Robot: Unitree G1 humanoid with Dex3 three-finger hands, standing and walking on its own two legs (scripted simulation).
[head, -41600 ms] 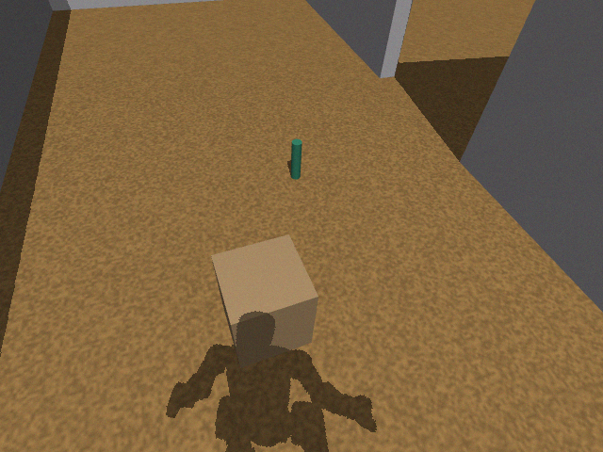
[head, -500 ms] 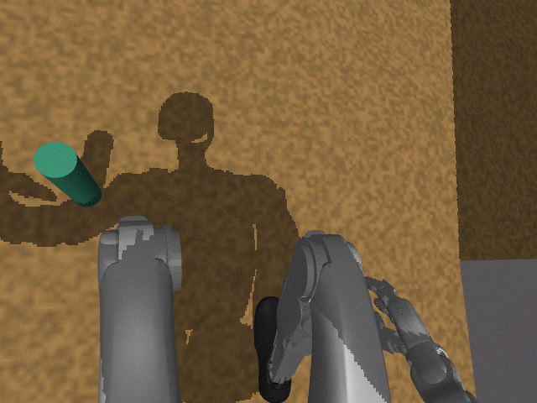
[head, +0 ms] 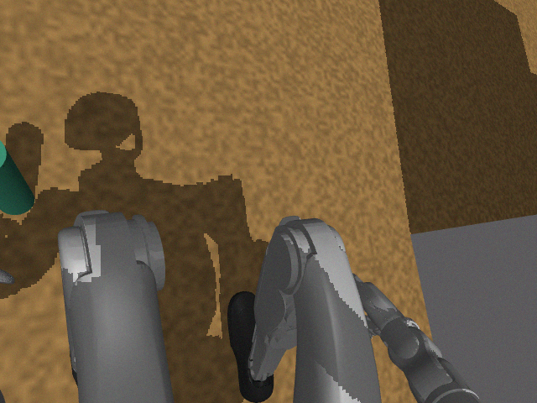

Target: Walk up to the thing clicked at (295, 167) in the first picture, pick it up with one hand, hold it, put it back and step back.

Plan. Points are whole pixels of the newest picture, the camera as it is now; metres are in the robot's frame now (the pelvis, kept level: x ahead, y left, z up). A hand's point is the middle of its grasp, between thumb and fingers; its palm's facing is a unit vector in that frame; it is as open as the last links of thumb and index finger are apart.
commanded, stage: close in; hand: left
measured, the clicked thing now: (0, 181) +0.37 +0.32 -0.17
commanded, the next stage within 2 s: close in 0.50 s
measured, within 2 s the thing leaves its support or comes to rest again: leaves its support in 1.74 s
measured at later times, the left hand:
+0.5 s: hand out of the picture +0.33 +0.31 -0.16, palm faces +0.33 -0.94 +0.02, open 17.3 cm
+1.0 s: hand (9, 198) +0.35 +0.30 -0.16, palm faces +0.34 -0.94 +0.01, open 10.8 cm
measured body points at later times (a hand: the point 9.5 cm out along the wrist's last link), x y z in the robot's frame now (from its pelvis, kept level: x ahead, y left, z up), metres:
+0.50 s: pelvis +0.00 +0.00 +0.00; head +0.19 +0.19 +0.36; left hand +0.31 +0.36 -0.16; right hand +0.21 -0.22 -0.05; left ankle +0.08 +0.14 -0.24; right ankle +0.11 -0.12 -0.24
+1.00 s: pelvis +0.00 +0.01 +0.00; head +0.19 +0.19 +0.35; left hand +0.33 +0.35 -0.16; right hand +0.21 -0.22 -0.04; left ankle +0.08 +0.14 -0.24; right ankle +0.11 -0.12 -0.24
